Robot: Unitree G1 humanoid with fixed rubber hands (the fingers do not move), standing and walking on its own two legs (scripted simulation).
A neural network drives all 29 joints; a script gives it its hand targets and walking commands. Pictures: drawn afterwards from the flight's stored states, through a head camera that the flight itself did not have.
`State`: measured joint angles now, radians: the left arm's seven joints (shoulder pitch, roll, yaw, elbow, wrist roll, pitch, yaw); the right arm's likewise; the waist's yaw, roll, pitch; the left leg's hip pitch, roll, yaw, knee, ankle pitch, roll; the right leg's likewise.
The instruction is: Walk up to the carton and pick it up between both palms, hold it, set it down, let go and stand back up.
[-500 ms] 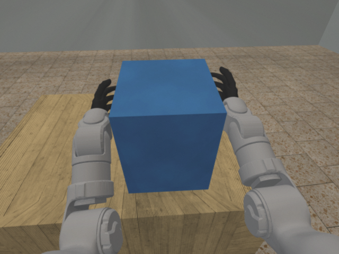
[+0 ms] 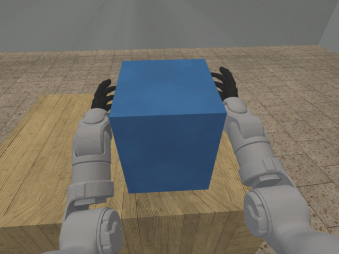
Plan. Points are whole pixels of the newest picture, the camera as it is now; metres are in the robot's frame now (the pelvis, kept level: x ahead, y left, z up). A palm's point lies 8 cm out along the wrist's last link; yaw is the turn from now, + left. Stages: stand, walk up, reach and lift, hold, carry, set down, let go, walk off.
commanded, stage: hold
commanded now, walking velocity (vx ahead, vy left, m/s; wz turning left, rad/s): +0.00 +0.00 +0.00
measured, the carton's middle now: (166, 126) +0.37 +0.01 +0.16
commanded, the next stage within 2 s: set down in 0.46 s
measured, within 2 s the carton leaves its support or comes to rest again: neither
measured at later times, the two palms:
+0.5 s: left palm (101, 112) +0.36 +0.15 +0.21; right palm (228, 100) +0.38 -0.14 +0.23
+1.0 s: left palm (98, 118) +0.38 +0.17 +0.18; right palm (217, 102) +0.40 -0.12 +0.21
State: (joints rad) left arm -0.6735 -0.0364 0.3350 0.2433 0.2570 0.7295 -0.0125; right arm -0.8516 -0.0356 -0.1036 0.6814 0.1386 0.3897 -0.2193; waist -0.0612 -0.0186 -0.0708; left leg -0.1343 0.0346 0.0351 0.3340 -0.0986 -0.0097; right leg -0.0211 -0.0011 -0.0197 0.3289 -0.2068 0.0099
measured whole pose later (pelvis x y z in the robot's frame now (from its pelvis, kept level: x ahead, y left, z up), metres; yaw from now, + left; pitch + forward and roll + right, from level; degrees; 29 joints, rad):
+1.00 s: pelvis +0.02 +0.00 +0.00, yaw +0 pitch -7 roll +0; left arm -0.64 -0.04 0.36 0.29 0.38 0.52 -0.14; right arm -0.78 0.02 -0.15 0.68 0.10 0.11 -0.18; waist -0.02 -0.05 0.02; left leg -0.06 0.02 0.04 0.29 -0.10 -0.01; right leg 0.04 -0.01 -0.02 0.32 -0.23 0.01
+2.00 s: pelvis +0.04 -0.01 +0.00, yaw +0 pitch -5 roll +0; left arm -0.57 -0.07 0.31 0.35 0.38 0.33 -0.04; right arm -0.72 0.02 -0.18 0.77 0.01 -0.11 -0.13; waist 0.04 -0.05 0.09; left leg -0.07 0.04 0.04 0.28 -0.13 -0.02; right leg 0.04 0.00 -0.02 0.27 -0.23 0.00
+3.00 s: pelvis +0.05 -0.02 +0.00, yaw +0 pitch +6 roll +0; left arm -0.61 -0.10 0.42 0.60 0.38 0.09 0.02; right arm -0.80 0.03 -0.34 0.94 -0.18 -0.21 -0.05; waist 0.07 -0.05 0.02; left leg -0.28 0.05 0.04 0.28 -0.11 -0.03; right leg -0.16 0.01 -0.02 0.27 -0.21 -0.01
